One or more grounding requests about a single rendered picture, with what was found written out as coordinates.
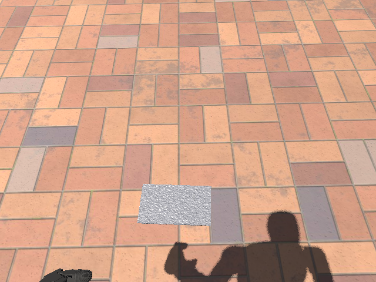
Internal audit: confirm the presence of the robot left hand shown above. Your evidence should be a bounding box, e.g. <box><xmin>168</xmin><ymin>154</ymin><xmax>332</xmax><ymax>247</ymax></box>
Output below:
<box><xmin>39</xmin><ymin>268</ymin><xmax>92</xmax><ymax>282</ymax></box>

